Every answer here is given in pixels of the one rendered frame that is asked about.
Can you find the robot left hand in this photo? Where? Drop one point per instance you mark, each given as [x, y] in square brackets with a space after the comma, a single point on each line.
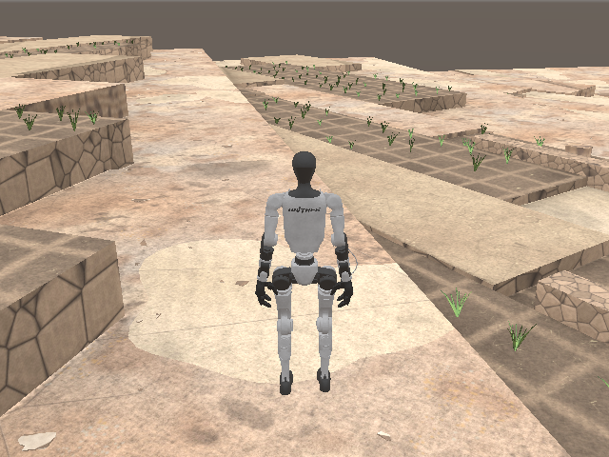
[260, 292]

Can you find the left robot forearm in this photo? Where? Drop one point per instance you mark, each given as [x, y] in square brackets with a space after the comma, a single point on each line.
[265, 261]

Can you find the left robot foot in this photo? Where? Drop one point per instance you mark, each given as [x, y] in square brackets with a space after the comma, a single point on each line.
[285, 387]

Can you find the humanoid robot torso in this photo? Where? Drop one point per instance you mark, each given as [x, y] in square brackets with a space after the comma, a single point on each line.
[304, 223]

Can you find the left robot upper arm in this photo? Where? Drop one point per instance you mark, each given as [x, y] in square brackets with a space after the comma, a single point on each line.
[274, 202]

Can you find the right robot upper arm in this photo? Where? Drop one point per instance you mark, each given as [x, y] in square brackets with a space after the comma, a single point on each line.
[334, 202]

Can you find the robot right hand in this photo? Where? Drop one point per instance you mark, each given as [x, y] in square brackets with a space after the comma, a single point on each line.
[348, 292]

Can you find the right robot forearm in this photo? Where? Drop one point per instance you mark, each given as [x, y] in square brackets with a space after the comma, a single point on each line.
[343, 261]

